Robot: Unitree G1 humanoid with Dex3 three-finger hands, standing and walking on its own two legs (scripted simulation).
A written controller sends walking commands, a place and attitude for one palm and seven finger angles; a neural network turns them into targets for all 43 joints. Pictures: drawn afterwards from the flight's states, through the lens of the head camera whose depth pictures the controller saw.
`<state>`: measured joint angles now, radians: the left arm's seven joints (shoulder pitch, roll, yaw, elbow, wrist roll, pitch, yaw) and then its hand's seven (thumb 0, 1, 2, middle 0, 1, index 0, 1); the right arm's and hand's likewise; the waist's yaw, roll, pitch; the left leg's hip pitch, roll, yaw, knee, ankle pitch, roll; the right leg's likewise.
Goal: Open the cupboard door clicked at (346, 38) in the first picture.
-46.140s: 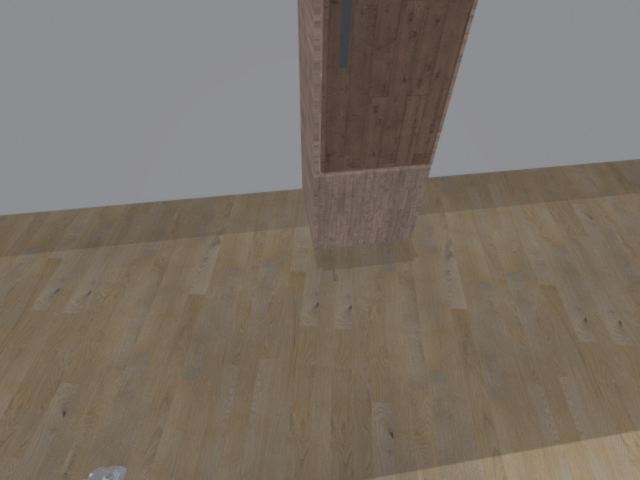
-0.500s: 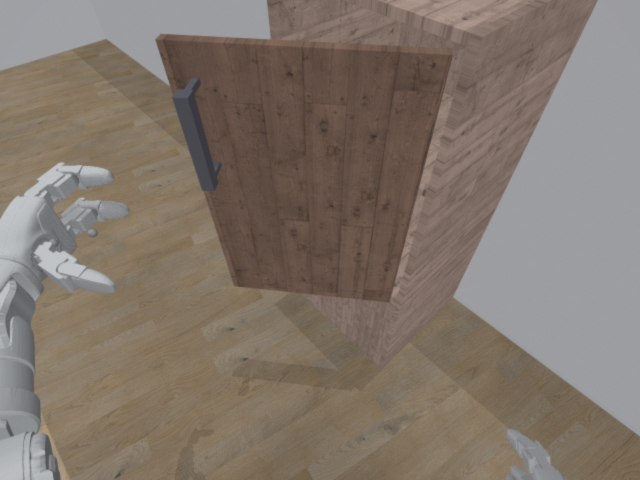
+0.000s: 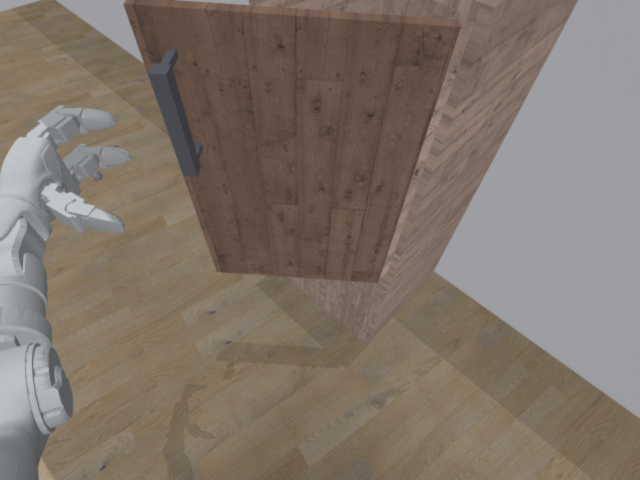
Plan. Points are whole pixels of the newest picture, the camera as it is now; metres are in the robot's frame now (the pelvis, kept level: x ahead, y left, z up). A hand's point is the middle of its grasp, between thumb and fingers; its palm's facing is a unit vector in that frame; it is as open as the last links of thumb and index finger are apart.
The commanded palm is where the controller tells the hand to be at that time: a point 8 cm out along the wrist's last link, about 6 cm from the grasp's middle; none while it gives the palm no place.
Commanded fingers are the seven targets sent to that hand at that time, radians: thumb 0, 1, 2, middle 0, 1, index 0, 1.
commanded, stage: move the hooked fingers beside the handle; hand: left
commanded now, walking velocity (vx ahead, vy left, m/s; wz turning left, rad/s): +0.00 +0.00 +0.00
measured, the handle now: (182, 117) +0.56 +0.18 +0.13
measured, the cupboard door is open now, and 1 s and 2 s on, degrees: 40 40 40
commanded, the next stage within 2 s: slide the fingers in behind the handle in 1.82 s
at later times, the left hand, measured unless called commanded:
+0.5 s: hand (125, 135) +0.51 +0.24 +0.14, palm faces -0.04 -1.00 +0.02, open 14.0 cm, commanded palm +0.50 +0.29 +0.13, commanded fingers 0.00 -0.50 0.30 -0.30 -1.20 -0.30 -1.20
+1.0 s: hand (122, 130) +0.53 +0.26 +0.13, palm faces -0.03 -1.00 +0.01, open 14.0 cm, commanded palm +0.51 +0.29 +0.13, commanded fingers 0.00 -0.50 0.30 -0.30 -1.20 -0.30 -1.20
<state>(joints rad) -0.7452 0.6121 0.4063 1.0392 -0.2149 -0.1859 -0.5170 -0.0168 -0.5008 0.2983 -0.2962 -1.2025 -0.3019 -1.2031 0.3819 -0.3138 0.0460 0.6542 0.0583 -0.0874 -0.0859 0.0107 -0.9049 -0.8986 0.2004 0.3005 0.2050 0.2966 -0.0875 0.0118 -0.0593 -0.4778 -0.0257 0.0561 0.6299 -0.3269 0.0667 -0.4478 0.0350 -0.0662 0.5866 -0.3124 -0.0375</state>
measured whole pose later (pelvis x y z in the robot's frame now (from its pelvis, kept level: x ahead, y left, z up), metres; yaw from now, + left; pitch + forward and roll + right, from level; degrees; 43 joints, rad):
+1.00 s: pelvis +0.02 +0.00 -0.01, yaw -2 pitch +18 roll -3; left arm -0.96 0.77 0.50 1.23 -0.12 -0.21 -0.49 -0.02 -0.50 0.30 -0.30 -1.20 -0.30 -1.20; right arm 0.50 -0.31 0.04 0.63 0.02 0.08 -0.05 0.01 -0.91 -0.90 0.20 0.30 0.21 0.30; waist -0.18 0.02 -0.09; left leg -0.64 0.01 0.07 0.71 -0.38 0.07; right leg -0.59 0.07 -0.05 0.61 -0.33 -0.03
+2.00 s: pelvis +0.01 +0.01 -0.01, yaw -2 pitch +18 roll -3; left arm -1.03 0.75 0.44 1.29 -0.12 -0.22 -0.45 -0.02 -0.50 0.30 -0.30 -1.20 -0.30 -1.20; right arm 0.49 -0.31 0.05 0.65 0.02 0.08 -0.06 0.01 -0.90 -0.90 0.20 0.30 0.21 0.30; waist -0.19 0.02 -0.08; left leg -0.67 0.01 0.05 0.74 -0.39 0.07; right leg -0.62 0.07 -0.06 0.63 -0.33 -0.03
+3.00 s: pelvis +0.00 +0.00 -0.02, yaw +2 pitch +16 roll -3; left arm -1.06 0.55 0.25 1.26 -0.20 -0.24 -0.26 -0.02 -0.50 0.30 -0.29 -1.20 -0.08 -1.16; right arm 0.43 -0.30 0.03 0.73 0.02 -0.01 -0.02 0.01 -0.91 -0.90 0.20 0.30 0.20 0.30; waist -0.13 0.03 -0.09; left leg -0.68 -0.02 0.00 0.77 -0.38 0.06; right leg -0.61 0.04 -0.12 0.68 -0.35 -0.04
